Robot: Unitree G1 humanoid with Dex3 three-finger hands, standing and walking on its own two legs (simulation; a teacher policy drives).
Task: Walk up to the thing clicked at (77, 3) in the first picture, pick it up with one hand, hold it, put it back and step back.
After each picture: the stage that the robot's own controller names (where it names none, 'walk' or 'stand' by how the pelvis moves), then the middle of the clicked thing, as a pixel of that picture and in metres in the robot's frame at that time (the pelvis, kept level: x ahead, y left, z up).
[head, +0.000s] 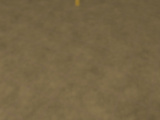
stand; out of the picture +2.36 +0.13 -0.65
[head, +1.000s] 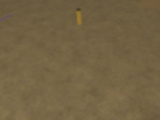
walk; (79, 16) +2.22 +0.28 -0.65
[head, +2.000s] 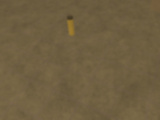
walk; (70, 25) +1.53 +0.29 -0.65
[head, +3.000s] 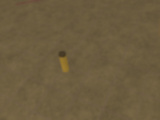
walk; (64, 62) +1.00 +0.29 -0.65
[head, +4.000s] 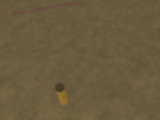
walk; (62, 94) +0.64 +0.26 -0.65
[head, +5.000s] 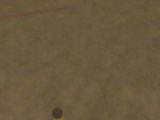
stand; (59, 119) +0.43 +0.19 -0.62
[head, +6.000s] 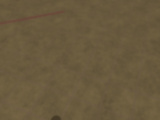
stand; out of the picture +0.40 +0.20 -0.66
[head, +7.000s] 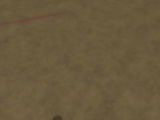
stand; out of the picture +0.40 +0.20 -0.66
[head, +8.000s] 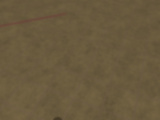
stand; out of the picture +0.39 +0.20 -0.66
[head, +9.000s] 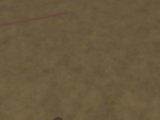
stand; out of the picture +0.39 +0.20 -0.66
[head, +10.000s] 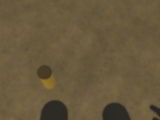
go down; (47, 78) +0.43 +0.20 -0.42
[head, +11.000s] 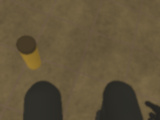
go down; (30, 55) +0.46 +0.23 -0.26
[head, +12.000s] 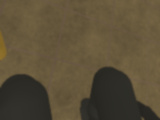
close in; out of the picture +0.44 +0.26 -0.18
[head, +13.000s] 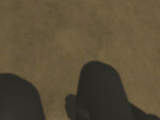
close; out of the picture +0.44 +0.28 -0.16
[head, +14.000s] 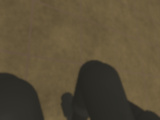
lift; out of the picture +0.42 +0.29 -0.16
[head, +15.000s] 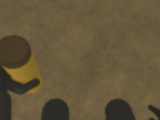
lift; (25, 70) +0.34 +0.20 +0.03
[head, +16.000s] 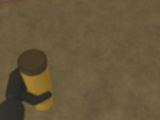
hold; (39, 84) +0.31 +0.16 +0.05
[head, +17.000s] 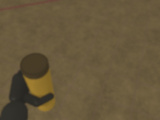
hold; (41, 86) +0.31 +0.16 +0.04
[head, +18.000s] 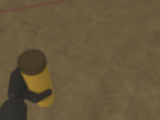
hold; (39, 83) +0.32 +0.17 +0.05
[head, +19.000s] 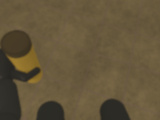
crouch; (26, 62) +0.40 +0.19 -0.03
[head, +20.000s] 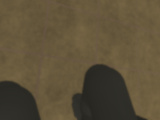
lower; out of the picture +0.45 +0.27 -0.14
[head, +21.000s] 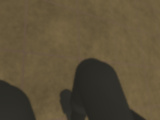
lower; out of the picture +0.45 +0.29 -0.16
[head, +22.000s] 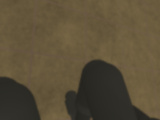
lower; out of the picture +0.43 +0.29 -0.15
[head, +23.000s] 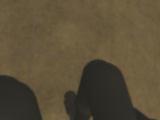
lower; out of the picture +0.44 +0.29 -0.15
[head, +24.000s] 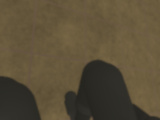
rest; out of the picture +0.43 +0.28 -0.16
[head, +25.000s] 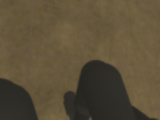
open; out of the picture +0.44 +0.28 -0.16
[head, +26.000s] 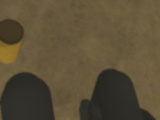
stand; (8, 45) +0.44 +0.24 -0.19
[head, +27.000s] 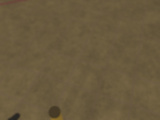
stand; (56, 117) +0.39 +0.18 -0.56
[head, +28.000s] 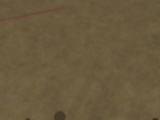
stand; out of the picture +0.41 +0.18 -0.60
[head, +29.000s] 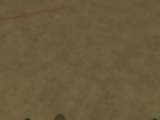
stand; out of the picture +0.39 +0.17 -0.60
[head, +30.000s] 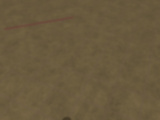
stand; out of the picture +0.42 +0.16 -0.65
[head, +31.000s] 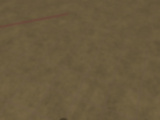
stand; out of the picture +0.39 +0.17 -0.66
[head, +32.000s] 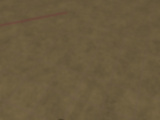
stand; out of the picture +0.38 +0.19 -0.66
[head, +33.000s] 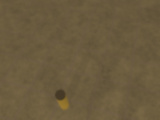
walk; (62, 100) +0.46 +0.19 -0.63
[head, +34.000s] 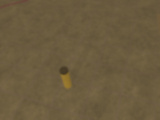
walk; (66, 78) +0.73 +0.25 -0.63
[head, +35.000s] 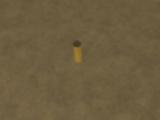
stand; (77, 52) +1.02 +0.15 -0.63
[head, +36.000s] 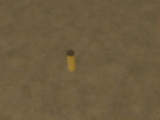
stand; (71, 61) +0.98 +0.15 -0.65
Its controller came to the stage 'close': yes
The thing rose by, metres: 0.68
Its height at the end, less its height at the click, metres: +0.00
